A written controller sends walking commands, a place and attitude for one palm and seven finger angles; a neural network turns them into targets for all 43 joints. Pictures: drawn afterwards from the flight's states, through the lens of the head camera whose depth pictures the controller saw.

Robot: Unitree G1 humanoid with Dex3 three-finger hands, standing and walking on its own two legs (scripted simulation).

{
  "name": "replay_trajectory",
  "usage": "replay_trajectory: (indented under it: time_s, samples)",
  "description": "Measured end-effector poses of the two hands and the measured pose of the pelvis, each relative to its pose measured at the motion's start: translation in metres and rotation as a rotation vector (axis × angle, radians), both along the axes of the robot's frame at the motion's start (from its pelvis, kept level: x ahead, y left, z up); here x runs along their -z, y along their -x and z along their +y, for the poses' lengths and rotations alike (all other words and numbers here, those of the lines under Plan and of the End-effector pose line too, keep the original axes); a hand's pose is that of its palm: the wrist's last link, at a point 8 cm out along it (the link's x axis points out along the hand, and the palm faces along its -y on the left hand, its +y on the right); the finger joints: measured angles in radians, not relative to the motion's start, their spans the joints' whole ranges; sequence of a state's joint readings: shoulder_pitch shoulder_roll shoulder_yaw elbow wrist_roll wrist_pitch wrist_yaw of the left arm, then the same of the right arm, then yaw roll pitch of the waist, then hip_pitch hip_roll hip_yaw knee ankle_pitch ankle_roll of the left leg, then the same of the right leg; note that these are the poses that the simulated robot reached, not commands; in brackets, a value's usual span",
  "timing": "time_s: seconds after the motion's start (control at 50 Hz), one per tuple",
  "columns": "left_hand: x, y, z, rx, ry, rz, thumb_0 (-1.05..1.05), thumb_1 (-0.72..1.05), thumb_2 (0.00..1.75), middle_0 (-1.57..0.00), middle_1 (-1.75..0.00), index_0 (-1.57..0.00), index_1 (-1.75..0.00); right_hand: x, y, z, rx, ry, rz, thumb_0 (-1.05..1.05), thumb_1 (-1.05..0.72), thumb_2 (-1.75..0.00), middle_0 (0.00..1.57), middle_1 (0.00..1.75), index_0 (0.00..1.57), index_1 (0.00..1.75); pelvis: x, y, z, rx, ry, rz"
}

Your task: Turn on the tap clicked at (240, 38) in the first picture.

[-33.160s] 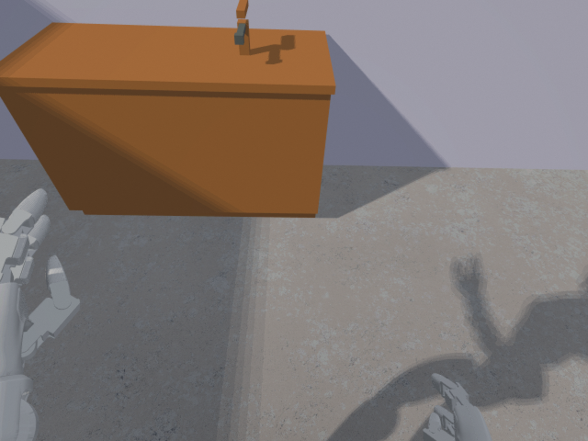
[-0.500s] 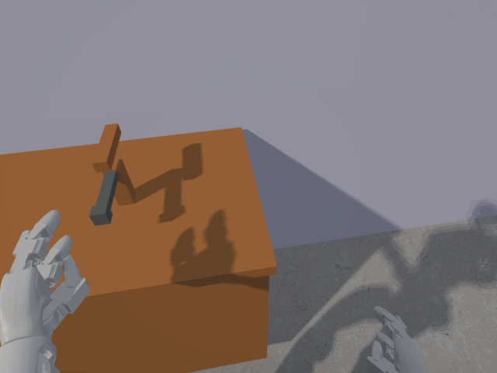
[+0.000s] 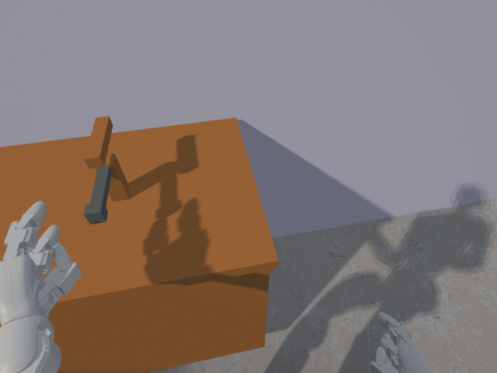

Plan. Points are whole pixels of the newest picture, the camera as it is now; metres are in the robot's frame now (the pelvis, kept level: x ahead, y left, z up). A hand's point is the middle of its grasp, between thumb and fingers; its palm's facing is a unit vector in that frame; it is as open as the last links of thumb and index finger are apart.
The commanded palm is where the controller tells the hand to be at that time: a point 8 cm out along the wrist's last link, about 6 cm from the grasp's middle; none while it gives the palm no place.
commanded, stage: reach beside the lever's end, fingers flat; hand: left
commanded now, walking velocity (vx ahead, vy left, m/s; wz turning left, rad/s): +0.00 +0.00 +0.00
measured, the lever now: (96, 213) +0.35 +0.31 +0.06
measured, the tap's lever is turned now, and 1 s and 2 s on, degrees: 0 0 0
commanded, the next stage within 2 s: push the lever round in 1.54 s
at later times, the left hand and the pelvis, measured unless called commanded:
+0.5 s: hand (77, 248) +0.26 +0.29 +0.09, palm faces +0.52 -0.85 -0.11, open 7.6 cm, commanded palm +0.22 +0.33 +0.09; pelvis -0.01 +0.01 +0.00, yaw +0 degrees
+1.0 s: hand (83, 234) +0.30 +0.31 +0.07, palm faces +0.51 -0.85 -0.11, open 7.8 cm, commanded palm +0.26 +0.35 +0.06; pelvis -0.01 +0.01 -0.01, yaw -1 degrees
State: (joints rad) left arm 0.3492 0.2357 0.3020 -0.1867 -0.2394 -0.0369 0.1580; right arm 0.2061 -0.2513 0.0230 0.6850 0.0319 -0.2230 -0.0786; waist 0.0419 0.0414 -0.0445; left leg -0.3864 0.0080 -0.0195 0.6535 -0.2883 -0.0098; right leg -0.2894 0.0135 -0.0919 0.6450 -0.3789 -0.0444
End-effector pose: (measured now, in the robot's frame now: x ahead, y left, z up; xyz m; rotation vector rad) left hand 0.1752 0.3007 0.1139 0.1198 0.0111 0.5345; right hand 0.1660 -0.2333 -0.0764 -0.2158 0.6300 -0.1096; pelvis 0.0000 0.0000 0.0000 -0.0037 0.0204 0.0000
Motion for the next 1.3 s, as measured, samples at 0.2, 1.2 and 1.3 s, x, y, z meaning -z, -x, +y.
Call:
replay_trajectory:
  time_s: [0.2, 1.2, 1.3]
  samples:
    - [0.008, -0.017, 0.004, 0.016, 0.009, -0.004, 0.02, 0.90, 0.90, -0.19, -0.26, -0.19, -0.27, 0.003, 0.002, 0.011, -0.003, -0.003, 0.019, 0.02, -0.90, -0.90, 0.20, 0.30, 0.20, 0.30, 0.001, 0.004, 0.008, 0.000, 0.003, 0.007]
    - [0.049, -0.101, 0.057, -0.026, 0.016, 0.014, 0.02, 0.90, 0.90, -0.15, -0.15, -0.15, -0.15, 0.033, 0.056, -0.009, 0.099, 0.052, 0.262, 0.01, -0.90, -0.90, 0.20, 0.30, 0.20, 0.30, 0.013, 0.006, 0.014, 0.015, 0.020, 0.109]
    - [0.049, -0.102, 0.058, -0.004, 0.011, 0.011, 0.02, 0.90, 0.90, -0.15, -0.15, -0.15, -0.15, 0.035, 0.061, -0.010, 0.113, 0.047, 0.281, 0.01, -0.90, -0.90, 0.20, 0.30, 0.20, 0.30, 0.013, 0.003, 0.016, 0.021, 0.020, 0.117]
